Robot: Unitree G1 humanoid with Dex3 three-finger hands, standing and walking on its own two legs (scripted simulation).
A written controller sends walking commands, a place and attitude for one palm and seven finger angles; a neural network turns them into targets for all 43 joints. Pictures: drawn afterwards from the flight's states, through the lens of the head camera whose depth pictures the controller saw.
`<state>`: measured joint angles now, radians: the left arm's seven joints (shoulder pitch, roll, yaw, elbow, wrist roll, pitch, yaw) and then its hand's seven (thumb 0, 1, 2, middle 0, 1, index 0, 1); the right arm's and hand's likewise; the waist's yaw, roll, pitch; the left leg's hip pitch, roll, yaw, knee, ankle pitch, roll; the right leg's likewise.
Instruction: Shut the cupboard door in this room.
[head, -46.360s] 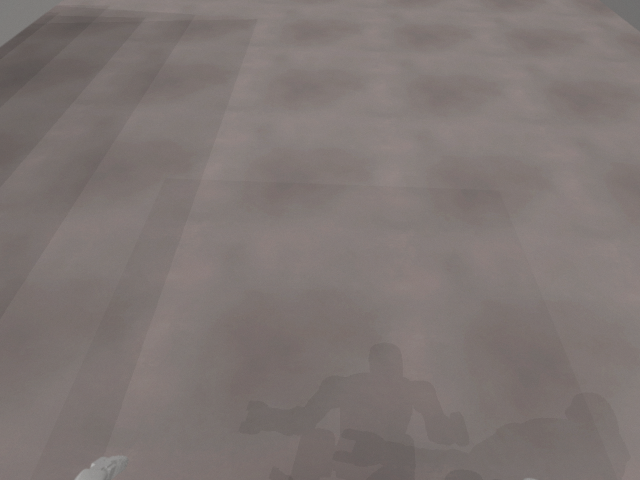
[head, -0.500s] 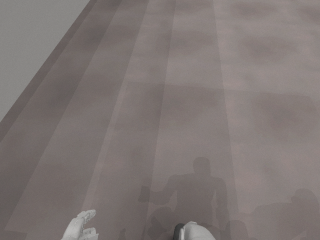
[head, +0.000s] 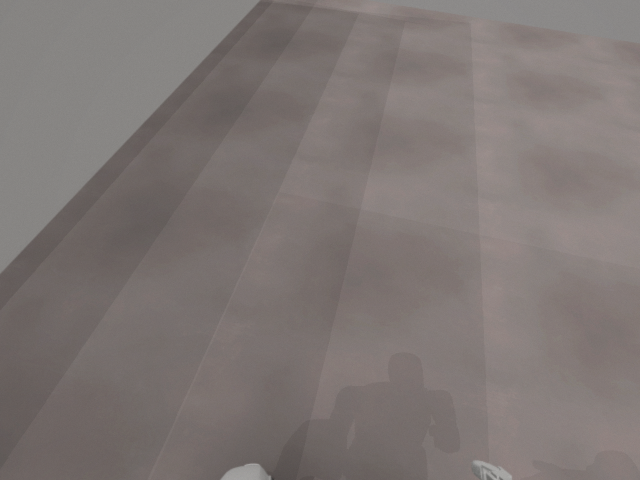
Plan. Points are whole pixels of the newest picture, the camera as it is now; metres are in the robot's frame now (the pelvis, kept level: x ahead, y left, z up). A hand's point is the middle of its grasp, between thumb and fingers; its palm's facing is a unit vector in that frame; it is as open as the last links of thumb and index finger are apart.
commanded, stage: walk around to get in front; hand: left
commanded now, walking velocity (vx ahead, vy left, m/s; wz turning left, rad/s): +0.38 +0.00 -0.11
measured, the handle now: out of the picture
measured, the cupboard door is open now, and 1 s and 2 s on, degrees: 88 88 88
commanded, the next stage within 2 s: walk to a spot facing it in 1.18 s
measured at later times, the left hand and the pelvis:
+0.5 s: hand (260, 337) +0.36 +0.14 -0.16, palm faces -0.12 -0.97 -0.23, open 7.4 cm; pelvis +0.21 -0.04 -0.01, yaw -6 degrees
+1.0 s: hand (259, 343) +0.36 +0.14 -0.19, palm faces +0.09 -0.99 -0.11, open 7.4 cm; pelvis +0.42 -0.02 -0.01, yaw +0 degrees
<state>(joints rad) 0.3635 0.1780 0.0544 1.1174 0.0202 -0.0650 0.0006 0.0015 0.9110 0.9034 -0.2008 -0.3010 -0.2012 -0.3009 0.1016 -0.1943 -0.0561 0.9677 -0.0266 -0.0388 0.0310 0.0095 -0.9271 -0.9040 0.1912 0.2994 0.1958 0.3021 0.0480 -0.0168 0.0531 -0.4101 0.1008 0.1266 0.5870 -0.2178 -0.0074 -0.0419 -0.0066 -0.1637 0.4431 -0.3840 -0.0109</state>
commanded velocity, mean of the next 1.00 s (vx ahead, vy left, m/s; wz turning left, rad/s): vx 0.38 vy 0.00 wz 0.01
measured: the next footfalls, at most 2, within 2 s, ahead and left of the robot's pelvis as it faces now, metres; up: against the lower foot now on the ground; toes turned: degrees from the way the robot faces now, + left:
left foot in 0.02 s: +0.14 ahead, +0.12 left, +0.00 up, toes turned +9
right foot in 0.48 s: +0.34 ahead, -0.17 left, +0.00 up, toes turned -15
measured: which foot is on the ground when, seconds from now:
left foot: up 0.00-0.00, down 0.02-0.48, up 0.50-0.94, down 0.96-1.00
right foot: down 0.00-0.02, up 0.04-0.46, down 0.48-0.96, up 0.98-1.00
